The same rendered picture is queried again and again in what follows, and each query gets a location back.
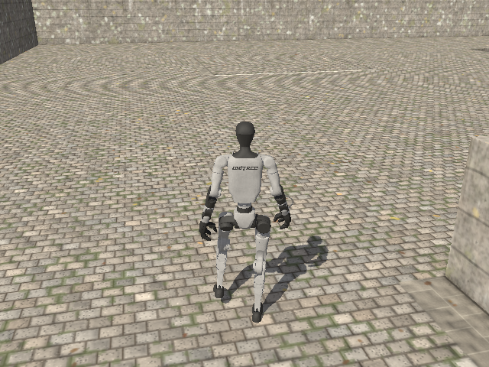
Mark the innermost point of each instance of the robot right hand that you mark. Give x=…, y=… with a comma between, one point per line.
x=281, y=218

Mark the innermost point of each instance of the robot left hand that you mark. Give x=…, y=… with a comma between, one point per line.
x=203, y=230

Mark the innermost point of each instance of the left robot forearm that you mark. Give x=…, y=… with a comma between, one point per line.
x=208, y=208

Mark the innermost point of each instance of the right robot upper arm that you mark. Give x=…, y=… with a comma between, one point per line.
x=272, y=172

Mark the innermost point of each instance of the right robot forearm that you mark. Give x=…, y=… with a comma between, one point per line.
x=282, y=203

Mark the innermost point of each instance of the robot right shin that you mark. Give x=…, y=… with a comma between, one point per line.
x=259, y=280

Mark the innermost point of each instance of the robot head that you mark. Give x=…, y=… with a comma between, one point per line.
x=245, y=133

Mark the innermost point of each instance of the left robot upper arm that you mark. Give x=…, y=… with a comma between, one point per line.
x=220, y=162

